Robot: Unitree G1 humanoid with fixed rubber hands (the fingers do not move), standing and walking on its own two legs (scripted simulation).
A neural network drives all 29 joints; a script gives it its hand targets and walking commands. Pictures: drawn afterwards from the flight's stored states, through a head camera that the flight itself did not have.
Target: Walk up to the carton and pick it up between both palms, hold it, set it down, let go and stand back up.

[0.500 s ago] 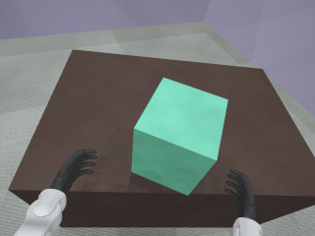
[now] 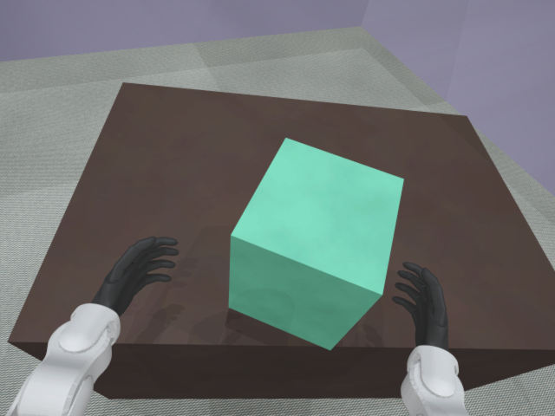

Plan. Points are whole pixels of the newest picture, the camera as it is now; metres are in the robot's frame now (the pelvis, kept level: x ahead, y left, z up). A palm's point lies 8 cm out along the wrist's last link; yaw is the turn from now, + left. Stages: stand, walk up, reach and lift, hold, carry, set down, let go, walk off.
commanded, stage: reach and lift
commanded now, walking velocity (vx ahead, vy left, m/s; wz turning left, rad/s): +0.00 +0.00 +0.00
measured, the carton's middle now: (309, 248) +0.40 -0.06 -0.03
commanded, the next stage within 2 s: none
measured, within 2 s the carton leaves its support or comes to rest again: neither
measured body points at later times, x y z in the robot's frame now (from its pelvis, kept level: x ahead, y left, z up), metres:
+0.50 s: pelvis -0.02 +0.00 +0.00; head +0.02 +0.05 +0.45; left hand +0.34 +0.21 +0.09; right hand +0.30 -0.21 +0.09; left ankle +0.00 +0.05 -0.73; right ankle -0.01 -0.17 -0.73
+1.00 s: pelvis -0.02 +0.00 +0.00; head -0.01 +0.05 +0.45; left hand +0.41 +0.18 +0.15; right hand +0.33 -0.23 +0.12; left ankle +0.00 +0.05 -0.73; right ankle -0.01 -0.17 -0.73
